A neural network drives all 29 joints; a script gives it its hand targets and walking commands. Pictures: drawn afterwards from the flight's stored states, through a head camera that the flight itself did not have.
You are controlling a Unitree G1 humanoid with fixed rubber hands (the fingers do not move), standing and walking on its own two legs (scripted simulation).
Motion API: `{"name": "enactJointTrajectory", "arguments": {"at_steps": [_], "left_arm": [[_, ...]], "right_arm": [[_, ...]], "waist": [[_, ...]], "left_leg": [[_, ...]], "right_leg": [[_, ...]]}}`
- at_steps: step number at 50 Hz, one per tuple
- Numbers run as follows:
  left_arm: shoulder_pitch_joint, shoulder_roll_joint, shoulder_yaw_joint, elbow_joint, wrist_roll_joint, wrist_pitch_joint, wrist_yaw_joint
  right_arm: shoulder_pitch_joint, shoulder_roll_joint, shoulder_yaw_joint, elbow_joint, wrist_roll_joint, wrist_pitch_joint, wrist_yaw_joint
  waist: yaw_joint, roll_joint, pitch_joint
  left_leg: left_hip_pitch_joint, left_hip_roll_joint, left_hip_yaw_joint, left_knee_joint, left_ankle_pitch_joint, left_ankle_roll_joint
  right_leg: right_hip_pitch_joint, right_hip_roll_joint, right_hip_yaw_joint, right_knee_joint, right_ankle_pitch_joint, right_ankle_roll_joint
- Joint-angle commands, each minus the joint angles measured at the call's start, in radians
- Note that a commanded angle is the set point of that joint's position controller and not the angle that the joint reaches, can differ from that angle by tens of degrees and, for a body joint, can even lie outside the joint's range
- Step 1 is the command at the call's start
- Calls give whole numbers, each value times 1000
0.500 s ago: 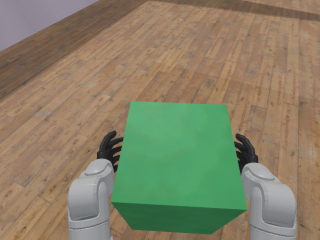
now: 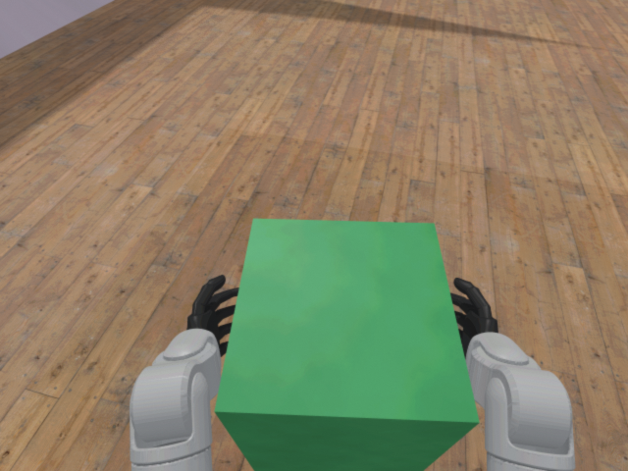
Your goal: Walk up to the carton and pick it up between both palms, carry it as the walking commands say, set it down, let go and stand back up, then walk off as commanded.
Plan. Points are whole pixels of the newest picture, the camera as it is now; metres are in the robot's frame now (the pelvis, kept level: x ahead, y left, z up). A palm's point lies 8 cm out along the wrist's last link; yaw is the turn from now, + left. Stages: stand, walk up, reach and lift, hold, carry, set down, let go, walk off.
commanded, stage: carry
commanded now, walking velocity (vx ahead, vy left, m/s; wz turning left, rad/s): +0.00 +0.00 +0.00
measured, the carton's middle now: (337, 358) +0.27 +0.01 +0.00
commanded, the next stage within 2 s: none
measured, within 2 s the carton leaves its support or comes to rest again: neither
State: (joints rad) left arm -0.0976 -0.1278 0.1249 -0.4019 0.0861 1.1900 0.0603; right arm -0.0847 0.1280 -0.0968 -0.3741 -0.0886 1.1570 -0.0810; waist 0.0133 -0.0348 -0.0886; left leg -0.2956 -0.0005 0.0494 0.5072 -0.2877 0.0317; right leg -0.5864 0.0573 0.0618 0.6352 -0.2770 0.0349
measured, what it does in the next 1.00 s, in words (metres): walks backwards: right foot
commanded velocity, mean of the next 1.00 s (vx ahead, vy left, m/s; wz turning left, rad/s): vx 0.00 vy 0.00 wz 0.00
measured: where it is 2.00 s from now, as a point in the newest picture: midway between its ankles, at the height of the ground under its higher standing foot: outside the picture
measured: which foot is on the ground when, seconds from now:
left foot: down 0.00-1.00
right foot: up 0.00-0.26, down 0.28-1.00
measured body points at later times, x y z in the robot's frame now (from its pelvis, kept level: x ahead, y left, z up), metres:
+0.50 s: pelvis -0.10 -0.02 +0.00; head -0.11 -0.02 +0.45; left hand +0.19 +0.10 +0.08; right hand +0.15 -0.21 +0.08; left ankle -0.03 +0.10 -0.74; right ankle -0.11 -0.15 -0.74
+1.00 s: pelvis -0.11 -0.01 +0.00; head -0.13 +0.00 +0.45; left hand +0.18 +0.13 +0.07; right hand +0.15 -0.19 +0.07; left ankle -0.03 +0.10 -0.74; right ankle -0.11 -0.15 -0.74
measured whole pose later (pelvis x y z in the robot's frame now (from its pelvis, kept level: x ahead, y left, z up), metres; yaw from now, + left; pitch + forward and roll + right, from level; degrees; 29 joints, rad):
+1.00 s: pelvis -0.11 -0.01 +0.00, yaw -4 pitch +3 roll -1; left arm -0.15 -0.13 0.14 -0.26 0.12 1.14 0.05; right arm -0.15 0.13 -0.15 -0.23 -0.12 1.12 -0.05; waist -0.01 0.00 -0.12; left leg -0.43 0.05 0.11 0.51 -0.14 0.02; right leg -0.34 -0.05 -0.03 0.54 -0.26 0.04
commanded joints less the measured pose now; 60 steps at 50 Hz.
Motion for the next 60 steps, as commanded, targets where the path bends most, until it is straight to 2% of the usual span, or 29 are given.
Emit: {"name": "enactJointTrajectory", "arguments": {"at_steps": [1, 2, 3, 4, 6, 8, 9, 10, 11, 13, 14, 15, 16, 17, 19, 20, 22, 29, 37, 44, 60], "left_arm": [[-535, -846, -779, -67, -377, -14, -246], [-531, -853, -780, -62, -381, -15, -247], [-531, -844, -782, -71, -384, -15, -245], [-534, -829, -781, -79, -384, -12, -240], [-526, -807, -780, -66, -384, 5, -230], [-483, -792, -761, -15, -370, 22, -224], [-465, -791, -751, 10, -363, 28, -223], [-451, -796, -741, 31, -357, 31, -223], [-441, -803, -733, 45, -350, 31, -224], [-449, -818, -716, 54, -347, 26, -227], [-460, -821, -712, 54, -347, 24, -230], [-451, -817, -712, 69, -325, 13, -231], [-459, -836, -706, 63, -330, 0, -233], [-483, -841, -704, 51, -335, -7, -235], [-504, -842, -695, 23, -326, -14, -234], [-502, -836, -691, 18, -320, -13, -230], [-482, -819, -686, 23, -313, -6, -225], [-495, -818, -706, 41, -328, 13, -232], [-532, -835, -708, 63, -337, -2, -242], [-529, -831, -686, 87, -318, -41, -240], [-494, -795, -629, 151, -262, -128, -230]], "right_arm": [[-463, 899, 702, -86, 351, 7, 257], [-473, 882, 698, -91, 350, 2, 259], [-463, 874, 686, -79, 348, 1, 260], [-440, 864, 673, -60, 344, 5, 260], [-416, 838, 666, -40, 346, 20, 259], [-402, 820, 666, -21, 348, 35, 259], [-394, 818, 667, -10, 347, 40, 260], [-391, 823, 669, 0, 346, 43, 262], [-390, 831, 671, 9, 348, 43, 264], [-397, 853, 682, 15, 354, 36, 266], [-413, 863, 686, 20, 355, 31, 266], [-449, 875, 701, -1, 369, 29, 270], [-496, 889, 718, -21, 387, 21, 274], [-544, 894, 730, -41, 398, 16, 274], [-607, 887, 748, -73, 415, 14, 270], [-618, 882, 751, -78, 421, 17, 268], [-598, 864, 745, -66, 420, 23, 265], [-533, 857, 708, 6, 378, 38, 263], [-527, 868, 665, 51, 333, 19, 260], [-530, 868, 643, 77, 312, -18, 260], [-511, 845, 606, 136, 273, -101, 256]], "waist": [[-1, 121, -119], [7, 126, -119], [2, 159, -131], [-6, 188, -143], [-19, 218, -171], [-34, 245, -197], [-40, 264, -204], [-37, 270, -209], [-28, 247, -217], [-30, 199, -251], [-32, 141, -258], [-39, -23, -250], [-43, -90, -247], [-39, -107, -234], [-31, -81, -188], [-28, -72, -176], [-24, -48, -180], [-25, 13, -181], [-23, 67, -189], [-24, 65, -208], [-30, 43, -226]], "left_leg": [[-89, 359, -206, -273, 71, 114], [-65, 295, -127, -249, 91, 75], [-12, 260, -85, -228, 119, 57], [30, 241, -73, -207, 170, 50], [80, 248, -97, -171, 274, 55], [118, 264, -134, -144, 331, 71], [140, 266, -147, -131, 365, 76], [155, 260, -142, -109, 415, 74], [152, 240, -115, -74, 468, 56], [79, 217, -96, 5, 527, 7], [-10, 208, -103, 35, 445, -17], [-108, 154, -42, 29, 358, -50], [-75, 136, -1, 29, 135, -62], [-51, 125, 4, 30, 73, -65], [-30, 122, 6, 9, 70, -61], [-25, 125, 0, -1, 76, -58], [-13, 130, -8, -15, 75, -57], [3, 135, -23, -50, 9, -47], [2, 155, -73, -113, -52, -27], [10, 154, -81, -125, -41, -22], [29, 142, -56, -92, 72, -25]], "right_leg": [[24, -50, -4, 434, -87, -10], [23, -60, -14, 473, -28, -6], [5, -65, -44, 453, -18, 3], [7, -61, -68, 396, -33, 15], [53, -55, -98, 256, -91, 27], [108, -45, -125, 106, -168, 23], [131, -36, -138, 33, -181, 21], [171, -32, -148, -73, -137, 17], [248, -36, -156, -218, -22, 16], [433, -118, -86, -317, 39, 9], [522, -187, -24, -303, 158, 4], [548, -270, 38, -201, 467, -32], [481, -287, 31, -195, 505, -59], [422, -277, 34, -215, 391, -62], [319, -244, 30, -261, 114, -54], [287, -225, 19, -271, 23, -50], [260, -206, 11, -269, -44, -49], [211, -189, 16, -250, -64, -57], [218, -155, -23, -202, -30, -49], [234, -154, -34, -191, -18, -47], [253, -173, -23, -187, 41, -46]]}}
